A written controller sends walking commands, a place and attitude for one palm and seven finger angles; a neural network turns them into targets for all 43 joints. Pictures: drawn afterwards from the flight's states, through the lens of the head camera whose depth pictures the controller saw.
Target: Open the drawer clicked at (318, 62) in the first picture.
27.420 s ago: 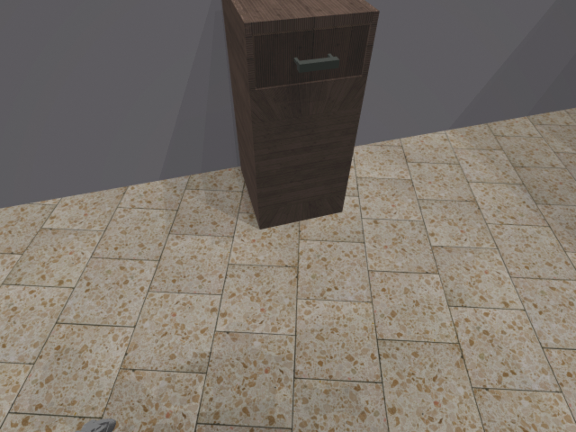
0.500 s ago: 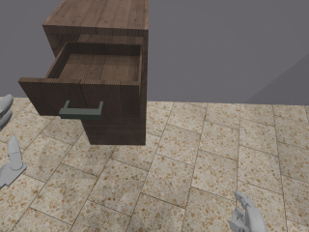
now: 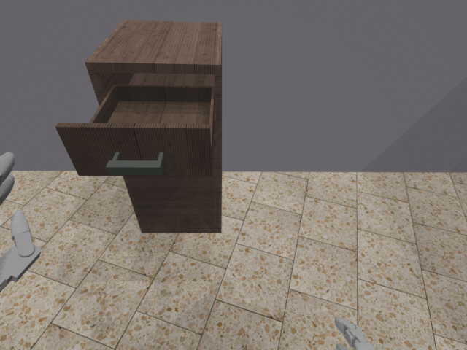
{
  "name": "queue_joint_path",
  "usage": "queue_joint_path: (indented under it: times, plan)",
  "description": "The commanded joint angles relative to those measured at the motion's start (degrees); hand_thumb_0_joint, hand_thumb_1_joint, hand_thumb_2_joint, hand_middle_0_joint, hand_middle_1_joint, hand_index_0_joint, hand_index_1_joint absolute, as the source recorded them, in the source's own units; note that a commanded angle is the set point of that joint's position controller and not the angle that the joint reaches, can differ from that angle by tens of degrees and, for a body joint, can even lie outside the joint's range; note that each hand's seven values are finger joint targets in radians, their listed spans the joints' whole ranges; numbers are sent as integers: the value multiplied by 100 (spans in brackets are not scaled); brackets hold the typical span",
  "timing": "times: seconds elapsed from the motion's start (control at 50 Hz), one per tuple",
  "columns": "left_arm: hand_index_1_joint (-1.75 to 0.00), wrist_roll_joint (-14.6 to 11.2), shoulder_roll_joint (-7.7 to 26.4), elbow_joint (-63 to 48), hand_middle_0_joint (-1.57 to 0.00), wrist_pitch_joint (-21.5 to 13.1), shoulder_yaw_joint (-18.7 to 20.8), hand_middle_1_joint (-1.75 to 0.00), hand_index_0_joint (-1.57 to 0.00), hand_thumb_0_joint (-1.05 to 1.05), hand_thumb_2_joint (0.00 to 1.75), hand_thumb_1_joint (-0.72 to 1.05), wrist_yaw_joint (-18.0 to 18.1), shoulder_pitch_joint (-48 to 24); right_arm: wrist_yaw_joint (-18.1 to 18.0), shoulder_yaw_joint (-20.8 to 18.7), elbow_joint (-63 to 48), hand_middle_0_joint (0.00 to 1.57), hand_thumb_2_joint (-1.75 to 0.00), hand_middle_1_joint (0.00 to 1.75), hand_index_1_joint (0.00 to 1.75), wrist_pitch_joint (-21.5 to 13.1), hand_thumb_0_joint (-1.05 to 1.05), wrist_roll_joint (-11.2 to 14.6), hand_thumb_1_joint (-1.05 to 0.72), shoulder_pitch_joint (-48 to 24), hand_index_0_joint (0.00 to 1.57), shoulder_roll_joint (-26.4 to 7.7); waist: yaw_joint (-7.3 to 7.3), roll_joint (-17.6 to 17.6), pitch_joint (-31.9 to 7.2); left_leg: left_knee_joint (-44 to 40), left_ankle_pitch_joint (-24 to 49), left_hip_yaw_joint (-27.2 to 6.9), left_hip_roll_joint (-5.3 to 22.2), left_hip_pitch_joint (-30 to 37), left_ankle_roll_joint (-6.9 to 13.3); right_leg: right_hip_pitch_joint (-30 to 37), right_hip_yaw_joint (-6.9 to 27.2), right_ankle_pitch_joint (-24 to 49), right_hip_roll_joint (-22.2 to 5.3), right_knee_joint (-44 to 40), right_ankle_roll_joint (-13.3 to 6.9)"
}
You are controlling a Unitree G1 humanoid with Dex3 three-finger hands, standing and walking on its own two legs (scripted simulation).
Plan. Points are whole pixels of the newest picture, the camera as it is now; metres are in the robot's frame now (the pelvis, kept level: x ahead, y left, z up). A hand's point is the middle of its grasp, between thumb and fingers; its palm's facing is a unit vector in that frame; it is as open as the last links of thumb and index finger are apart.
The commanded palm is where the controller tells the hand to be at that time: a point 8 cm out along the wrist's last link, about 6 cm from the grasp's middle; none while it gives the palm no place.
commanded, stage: stop stepping back and stand still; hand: left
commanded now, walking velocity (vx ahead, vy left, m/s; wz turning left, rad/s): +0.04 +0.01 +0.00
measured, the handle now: (137, 161) +0.55 +0.25 +0.01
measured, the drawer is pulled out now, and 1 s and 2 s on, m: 0.30 0.30 0.30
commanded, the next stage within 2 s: let the arm hang, fingers relaxed in 0.16 s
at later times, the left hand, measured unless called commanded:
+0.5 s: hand out of the picture +0.10 +0.18 -0.14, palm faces +0.02 -0.97 -0.24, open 7.4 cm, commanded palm none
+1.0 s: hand out of the picture -0.02 +0.18 -0.16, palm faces +0.06 -0.97 -0.23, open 7.4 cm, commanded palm none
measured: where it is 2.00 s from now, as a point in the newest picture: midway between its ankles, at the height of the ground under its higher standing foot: outside the picture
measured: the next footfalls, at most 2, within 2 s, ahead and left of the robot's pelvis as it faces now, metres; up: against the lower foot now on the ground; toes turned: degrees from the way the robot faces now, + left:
none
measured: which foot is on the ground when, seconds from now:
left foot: down 0.00-1.00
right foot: down 0.00-1.00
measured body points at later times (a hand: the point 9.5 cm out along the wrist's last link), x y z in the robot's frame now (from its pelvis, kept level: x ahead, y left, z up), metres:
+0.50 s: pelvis +0.00 -0.01 -0.01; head +0.01 -0.02 +0.44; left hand +0.10 +0.23 -0.12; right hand +0.13 -0.26 -0.13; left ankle +0.03 +0.12 -0.73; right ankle +0.00 -0.10 -0.73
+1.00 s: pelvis -0.01 -0.01 +0.01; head +0.01 -0.02 +0.46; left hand -0.03 +0.23 -0.14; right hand -0.01 -0.22 -0.16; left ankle +0.03 +0.12 -0.73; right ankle +0.00 -0.10 -0.73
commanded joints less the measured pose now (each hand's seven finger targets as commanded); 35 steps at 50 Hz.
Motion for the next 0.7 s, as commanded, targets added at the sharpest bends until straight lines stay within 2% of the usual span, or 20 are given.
queue_joint_path:
  times: [0.0,0.02,0.04,0.06,0.1,0.16,0.22,0.24,0.26,0.3,0.34,0.36,0.38,0.4,0.42,0.44,0.5,0.54,0.56,0.68]
  plan:
    - [-30,-10,1027,-1343,-20,-333,603,-30,-20,0,90,90,46,-9,-53,-392,-999,20,-90,30,30,-169,0,-52,-90,-1032,20,-903,220,-112,377,-168,-1741,-449,333,-1507,42,1423,1020,-132,-637,-2561,-407]
    - [-30,-74,1123,-1344,-20,-338,680,-30,-20,0,90,90,13,-136,-31,-438,-994,20,-90,30,30,-102,0,-52,-90,-1007,20,-902,178,-990,303,1238,-1022,-113,20,-1440,-107,996,2459,-572,-1647,-3358,-843]
    - [-30,-151,1253,-1613,-20,-439,812,-30,-20,0,90,90,52,-516,-14,-463,-926,20,-90,30,30,-138,0,-35,-90,-951,20,-916,167,-962,85,2007,-776,-100,76,-1261,-174,902,2698,94,-2139,-3445,-1078]
    - [-30,-108,1221,-1589,-20,-440,836,-30,-20,0,90,90,87,-607,6,-457,-829,20,-90,30,30,-173,0,7,-90,-910,20,-862,134,-758,-109,2406,-1057,-234,58,-1064,-185,617,2724,-207,-2125,-3472,-1072]
    - [-30,-148,892,-1180,-20,-367,667,-30,-20,0,90,90,62,-14,-9,-460,-838,20,-90,30,30,-142,0,16,-90,-824,20,-840,113,-460,190,1734,-871,-320,257,-688,-145,301,2018,413,-1854,-3160,-962]
    - [-30,-120,870,-1286,-20,-402,606,-30,-20,0,90,90,105,-42,-104,-375,-839,20,-90,30,30,-165,0,3,-90,-1030,20,-791,141,-244,278,-199,-299,41,180,384,-69,101,1110,695,-1332,-2825,-525]
    - [-30,-102,901,-1515,-20,-475,549,-30,-20,0,90,90,118,-131,-143,-477,-936,20,-90,30,30,-253,0,19,-90,-1033,20,-1022,270,393,175,-859,620,-589,688,683,105,470,688,1459,-625,-2134,-5]
    - [-30,514,-159,3400,-20,450,-1710,-30,-20,0,90,90,-749,-458,400,-832,480,20,-90,30,30,-445,0,-73,-90,-864,20,-1938,-65,565,485,105,1791,-919,902,217,173,-334,255,2258,-779,-797,11]
    - [-30,453,-412,3586,-20,912,-1565,-30,-20,0,90,90,-858,-406,383,-790,508,20,-90,30,30,-149,0,-50,-90,-420,20,-1502,48,749,-66,-214,2872,-930,907,416,306,7,331,2050,-515,-577,82]
    - [-30,338,-637,3978,-20,1048,-1680,-30,-20,0,90,90,-857,-874,303,-598,382,20,-90,30,30,136,0,-122,-90,-340,20,-1323,108,205,-168,-451,3160,-1675,1411,247,743,-133,381,148,-211,73,110]
    - [-30,312,-461,4710,-20,1009,-1701,-30,-20,0,90,90,-876,-1060,256,-506,335,20,-90,30,30,251,0,-188,-90,-522,20,-1370,318,-277,-329,-255,3453,-1532,1283,228,740,409,530,532,-239,-492,85]
    - [-30,325,-337,5179,-20,996,-1707,-30,-20,0,90,90,-877,-1085,252,-486,341,20,-90,30,30,291,0,-171,-90,-667,20,-1319,410,-461,-454,-51,3110,-1091,938,190,459,871,598,1827,-340,-1049,46]
    - [-30,332,-105,5616,-20,975,-1695,-30,-20,0,90,90,-878,-1153,249,-479,395,20,-90,30,30,340,0,-120,-90,-679,20,-1179,394,-684,-351,221,2037,-647,476,-43,144,1177,1023,3080,-704,-1487,-69]
    - [-30,319,94,6031,-20,968,-1725,-30,-20,0,90,90,-896,-1378,264,-471,506,20,-90,30,30,425,0,-86,-90,-656,20,-1083,287,-719,-146,357,703,-367,149,61,-68,829,1492,3171,-1174,-1940,-328]
    - [-30,294,199,6437,-20,949,-1762,-30,-20,0,90,90,-893,-1687,252,-465,625,20,-90,30,30,529,0,-117,-90,-670,20,-1037,221,-944,48,461,-49,-271,-21,101,-151,721,1732,3315,-1312,-2187,-521]
    - [-30,280,190,6793,-20,940,-1804,-30,-20,0,90,90,-880,-1856,243,-462,746,20,-90,30,30,598,0,-129,-90,-673,20,-1006,200,-785,240,506,-590,-249,-42,123,-180,670,1785,3444,-1367,-2304,-636]
    - [-30,219,31,7642,-20,927,-1940,-30,-20,0,90,90,-843,-2101,228,-393,1208,20,-90,30,30,653,0,-101,-90,-354,20,-806,60,105,274,-42,430,-316,163,704,-173,572,1441,3004,-1041,-2298,-539]
    - [-30,200,-295,8067,-20,952,-1890,-30,-20,0,90,90,-820,-1954,180,-386,1448,20,-90,30,30,638,0,-132,-90,-336,20,-757,143,867,328,-491,839,-551,387,866,-98,551,1168,2112,-678,-2337,-321]
    - [-30,195,-272,8276,-20,973,-1901,-30,-20,0,90,90,-812,-1853,163,-375,1534,20,-90,30,30,641,0,-120,-90,-333,20,-768,221,967,395,-621,919,-671,465,753,-34,729,1069,2086,-563,-2340,-257]
    - [-30,173,-441,9062,-20,948,-2018,-30,-20,0,90,90,-796,-1658,111,-389,2089,20,-90,30,30,651,0,-79,-90,53,20,-664,209,180,312,-907,542,-621,499,929,-15,934,982,1739,-585,-2721,-246]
